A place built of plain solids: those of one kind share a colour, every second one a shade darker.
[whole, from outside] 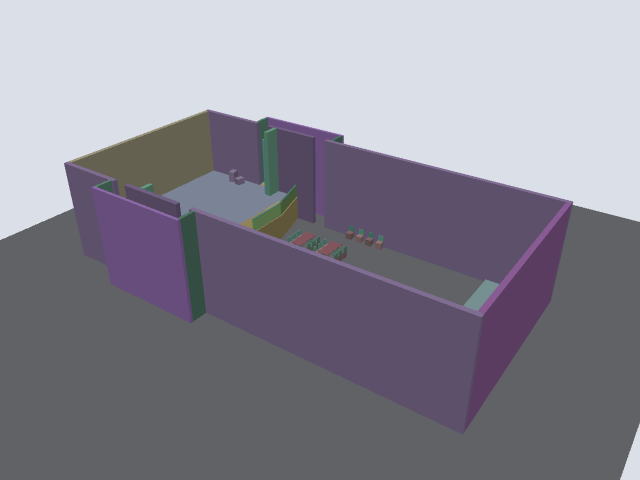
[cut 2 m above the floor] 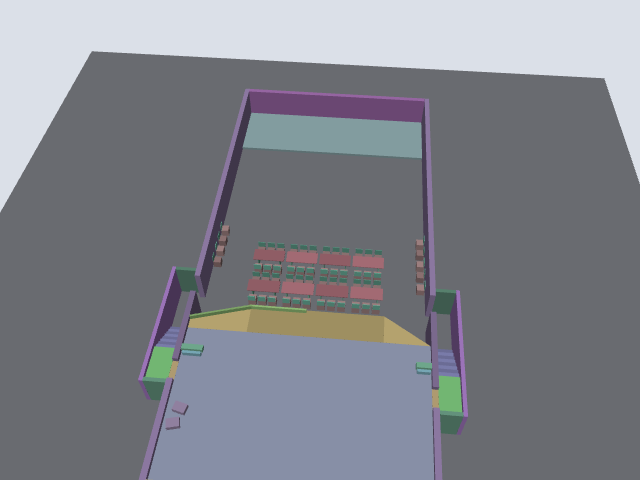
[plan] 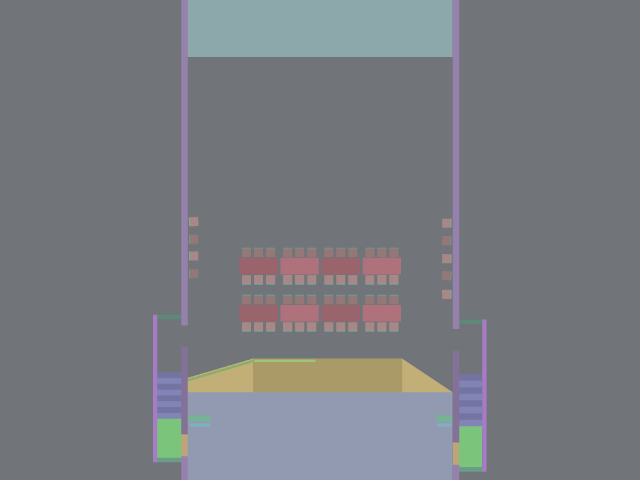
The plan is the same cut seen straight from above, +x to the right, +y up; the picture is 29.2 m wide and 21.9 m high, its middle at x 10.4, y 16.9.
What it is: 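A parish, school or music hall with a timber stage behind a plastered proscenium wall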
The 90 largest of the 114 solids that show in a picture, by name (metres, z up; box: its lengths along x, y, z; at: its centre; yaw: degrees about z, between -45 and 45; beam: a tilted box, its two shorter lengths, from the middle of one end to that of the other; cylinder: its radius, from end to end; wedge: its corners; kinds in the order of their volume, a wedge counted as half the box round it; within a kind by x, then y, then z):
{
 "boards_main_1": {"box": [12.08, 7.63, 1.8], "at": [10.41, 6.14, 0.85]},
 "wall_side_1": {"box": [0.3, 5.0, 6.65], "at": [4.22, 4.53, 3.27]},
 "wall_side_2": {"box": [0.3, 3.98, 6.65], "at": [4.22, 10.04, 3.27]},
 "wall_side_3": {"box": [0.3, 16.25, 6.65], "at": [4.22, 21.12, 3.27]},
 "wall_side_4": {"box": [0.3, 4.62, 6.65], "at": [16.6, 4.34, 3.27]},
 "wall_side_5": {"box": [0.3, 4.17, 6.65], "at": [16.6, 9.75, 3.27]},
 "wall_side_6": {"box": [0.3, 16.41, 6.65], "at": [16.6, 21.04, 3.27]},
 "wall_back_1": {"box": [12.08, 0.3, 6.65], "at": [10.41, 2.18, 3.27]},
 "wall_rear_1": {"box": [12.08, 0.3, 6.65], "at": [10.41, 29.1, 3.27]},
 "wall_pass_out_1": {"box": [0.2, 6.73, 6.65], "at": [2.87, 10.13, 3.27]},
 "wall_pass_out_2": {"box": [0.2, 6.95, 6.65], "at": [17.9, 9.8, 3.27]},
 "boards_fore_1": {"wedge": [[4.37, 9.96, -0.05], [4.37, 9.96, 1.75], [4.37, 10.62, -0.05], [4.37, 10.62, 1.75], [7.34, 9.96, -0.05], [7.34, 9.96, 1.75], [7.34, 11.49, -0.05], [7.34, 11.49, 1.75]]},
 "boards_fore_2": {"wedge": [[7.34, 9.96, -0.05], [7.34, 9.96, 1.75], [7.34, 11.49, -0.05], [7.34, 11.49, 1.75], [14.15, 9.96, -0.05], [14.15, 9.96, 1.75], [14.15, 11.49, -0.05], [14.15, 11.49, 1.75]]},
 "boards_fore_3": {"wedge": [[14.15, 9.96, -0.05], [14.15, 9.96, 1.75], [14.15, 11.49, -0.05], [14.15, 11.49, 1.75], [16.45, 9.96, -0.05], [16.45, 9.96, -0.05], [16.45, 9.96, 1.75], [16.45, 9.96, 1.75]]},
 "floor_rear_1": {"box": [12.08, 3.7, 0.21], "at": [10.41, 27.1, 0.06]},
 "step_1": {"box": [1.09, 0.53, 1.61], "at": [3.52, 8.75, 0.75]},
 "step_2": {"box": [1.09, 0.53, 1.41], "at": [3.52, 9.01, 0.66]},
 "step_3": {"box": [1.09, 0.53, 1.22], "at": [3.52, 9.28, 0.56]},
 "step_4": {"box": [1.09, 0.53, 1.02], "at": [3.52, 9.54, 0.46]},
 "step_5": {"box": [1.09, 0.53, 0.83], "at": [3.52, 9.81, 0.36]},
 "step_6": {"box": [1.09, 0.53, 0.63], "at": [3.52, 10.07, 0.27]},
 "step_7": {"box": [1.09, 0.53, 0.44], "at": [3.52, 10.34, 0.17]},
 "step_8": {"box": [1.09, 0.53, 0.24], "at": [3.52, 10.6, 0.07]},
 "step_9": {"box": [1.05, 0.6, 1.61], "at": [17.27, 8.4, 0.75]},
 "step_10": {"box": [1.05, 0.6, 1.41], "at": [17.27, 8.7, 0.66]},
 "step_11": {"box": [1.05, 0.6, 1.22], "at": [17.27, 9.0, 0.56]},
 "step_12": {"box": [1.05, 0.6, 1.02], "at": [17.27, 9.3, 0.46]},
 "step_13": {"box": [1.05, 0.6, 0.83], "at": [17.27, 9.59, 0.36]},
 "step_14": {"box": [1.05, 0.6, 0.63], "at": [17.27, 9.89, 0.27]},
 "step_15": {"box": [1.05, 0.6, 0.44], "at": [17.27, 10.19, 0.17]},
 "step_16": {"box": [1.05, 0.6, 0.24], "at": [17.27, 10.48, 0.07]},
 "boards_pass_1": {"box": [1.09, 1.78, 1.8], "at": [3.52, 7.86, 0.85]},
 "boards_pass_2": {"box": [1.05, 1.88, 1.8], "at": [17.27, 7.47, 0.85]},
 "wall_pass_end_1": {"box": [1.09, 0.2, 6.65], "at": [3.52, 6.87, 3.27]},
 "wall_pass_end_2": {"box": [1.09, 0.2, 6.65], "at": [3.52, 13.39, 3.27]},
 "wall_pass_end_3": {"box": [1.05, 0.2, 6.65], "at": [17.27, 6.43, 3.27]},
 "wall_pass_end_4": {"box": [1.05, 0.2, 6.65], "at": [17.27, 13.18, 3.27]},
 "chair_seat_1": {"box": [0.42, 0.42, 0.45], "at": [7.05, 12.94, 0.23]},
 "chair_seat_2": {"box": [0.42, 0.42, 0.45], "at": [7.05, 14.18, 0.23]},
 "chair_seat_3": {"box": [0.42, 0.42, 0.45], "at": [7.6, 12.94, 0.23]},
 "chair_seat_4": {"box": [0.42, 0.42, 0.45], "at": [7.6, 14.18, 0.23]},
 "chair_seat_5": {"box": [0.42, 0.42, 0.45], "at": [8.15, 12.94, 0.23]},
 "chair_seat_6": {"box": [0.42, 0.42, 0.45], "at": [8.15, 14.18, 0.23]},
 "chair_seat_7": {"box": [0.42, 0.42, 0.45], "at": [8.15, 15.09, 0.23]},
 "chair_seat_8": {"box": [0.42, 0.42, 0.45], "at": [8.92, 12.94, 0.23]},
 "chair_seat_9": {"box": [0.42, 0.42, 0.45], "at": [8.92, 14.18, 0.23]},
 "chair_seat_10": {"box": [0.42, 0.42, 0.45], "at": [8.92, 15.09, 0.23]},
 "chair_seat_11": {"box": [0.42, 0.42, 0.45], "at": [8.92, 16.33, 0.23]},
 "chair_seat_12": {"box": [0.42, 0.42, 0.45], "at": [9.47, 12.94, 0.23]},
 "chair_seat_13": {"box": [0.42, 0.42, 0.45], "at": [9.47, 14.18, 0.23]},
 "chair_seat_14": {"box": [0.42, 0.42, 0.45], "at": [9.47, 15.09, 0.23]},
 "chair_seat_15": {"box": [0.42, 0.42, 0.45], "at": [9.47, 16.33, 0.23]},
 "chair_seat_16": {"box": [0.42, 0.42, 0.45], "at": [10.02, 12.94, 0.23]},
 "chair_seat_17": {"box": [0.42, 0.42, 0.45], "at": [10.02, 14.18, 0.23]},
 "chair_seat_18": {"box": [0.42, 0.42, 0.45], "at": [10.02, 15.09, 0.23]},
 "chair_seat_19": {"box": [0.42, 0.42, 0.45], "at": [10.02, 16.33, 0.23]},
 "chair_seat_20": {"box": [0.42, 0.42, 0.45], "at": [10.8, 12.94, 0.23]},
 "chair_seat_21": {"box": [0.42, 0.42, 0.45], "at": [10.8, 14.18, 0.23]},
 "chair_seat_22": {"box": [0.42, 0.42, 0.45], "at": [10.8, 15.09, 0.23]},
 "chair_seat_23": {"box": [0.42, 0.42, 0.45], "at": [10.8, 16.33, 0.23]},
 "chair_seat_24": {"box": [0.42, 0.42, 0.45], "at": [11.35, 12.94, 0.23]},
 "chair_seat_25": {"box": [0.42, 0.42, 0.45], "at": [11.35, 14.18, 0.23]},
 "chair_seat_26": {"box": [0.42, 0.42, 0.45], "at": [11.35, 15.09, 0.23]},
 "chair_seat_27": {"box": [0.42, 0.42, 0.45], "at": [11.35, 16.33, 0.23]},
 "chair_seat_28": {"box": [0.42, 0.42, 0.45], "at": [11.9, 12.94, 0.23]},
 "chair_seat_29": {"box": [0.42, 0.42, 0.45], "at": [11.9, 14.18, 0.23]},
 "chair_seat_30": {"box": [0.42, 0.42, 0.45], "at": [11.9, 15.09, 0.23]},
 "chair_seat_31": {"box": [0.42, 0.42, 0.45], "at": [11.9, 16.33, 0.23]},
 "chair_seat_32": {"box": [0.42, 0.42, 0.45], "at": [12.67, 12.94, 0.23]},
 "chair_seat_33": {"box": [0.42, 0.42, 0.45], "at": [12.67, 14.18, 0.23]},
 "chair_seat_34": {"box": [0.42, 0.42, 0.45], "at": [12.67, 15.09, 0.23]},
 "chair_seat_35": {"box": [0.42, 0.42, 0.45], "at": [12.67, 16.33, 0.23]},
 "chair_seat_36": {"box": [0.42, 0.42, 0.45], "at": [13.22, 12.94, 0.23]},
 "chair_seat_37": {"box": [0.42, 0.42, 0.45], "at": [13.22, 14.18, 0.23]},
 "chair_seat_38": {"box": [0.42, 0.42, 0.45], "at": [13.22, 15.09, 0.23]},
 "chair_seat_39": {"box": [0.42, 0.42, 0.45], "at": [13.22, 16.33, 0.23]},
 "chair_seat_40": {"box": [0.42, 0.42, 0.45], "at": [13.77, 12.94, 0.23]},
 "chair_seat_41": {"box": [0.42, 0.42, 0.45], "at": [13.77, 14.18, 0.23]},
 "chair_seat_42": {"box": [0.42, 0.42, 0.45], "at": [13.77, 15.09, 0.23]},
 "chair_seat_43": {"box": [0.42, 0.42, 0.45], "at": [13.77, 16.33, 0.23]},
 "wall_pros_1": {"box": [1.05, 0.29, 4.9], "at": [4.89, 8.76, 4.15]},
 "wall_pros_2": {"box": [0.74, 0.29, 4.9], "at": [16.08, 8.76, 4.15]},
 "boards_sill_1": {"box": [0.3, 1.01, 1.8], "at": [4.22, 7.54, 0.85]},
 "boards_sill_2": {"box": [0.3, 1.01, 1.8], "at": [16.6, 7.16, 0.85]},
 "drape_1": {"box": [0.91, 0.14, 4.27], "at": [4.92, 8.46, 3.84]},
 "drape_2": {"box": [0.64, 0.14, 4.27], "at": [16.07, 8.46, 3.84]},
 "guard_dwarf_1": {"box": [3.17, 0.1, 0.95], "at": [5.89, 10.95, 2.18], "yaw": 16.4},
 "guard_dwarf_2": {"box": [2.89, 0.1, 0.95], "at": [8.75, 11.38, 2.18]},
 "crate_1": {"box": [0.6, 0.45, 0.77], "at": [4.87, 4.89, 2.14], "yaw": 14.0},
 "crate_2": {"box": [0.6, 0.45, 0.46], "at": [5.02, 5.65, 1.98], "yaw": -14.0}
}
